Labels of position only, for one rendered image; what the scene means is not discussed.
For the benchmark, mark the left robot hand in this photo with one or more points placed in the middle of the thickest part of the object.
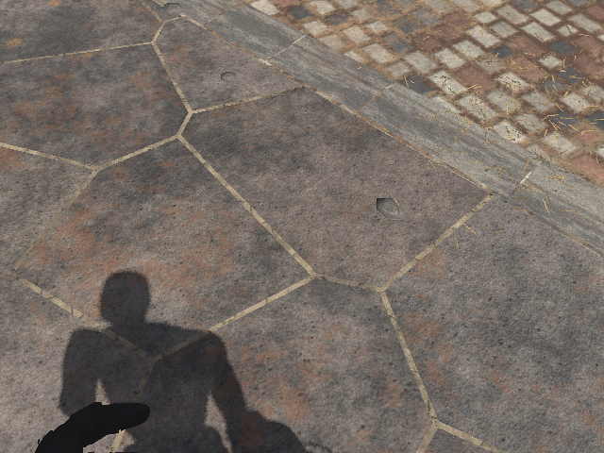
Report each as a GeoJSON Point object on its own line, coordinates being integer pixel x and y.
{"type": "Point", "coordinates": [90, 424]}

